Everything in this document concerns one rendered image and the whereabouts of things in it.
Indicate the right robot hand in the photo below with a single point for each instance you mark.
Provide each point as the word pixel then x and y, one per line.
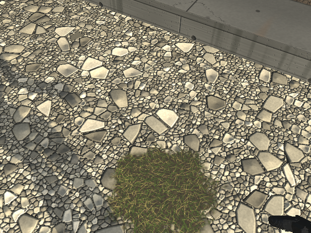
pixel 295 224

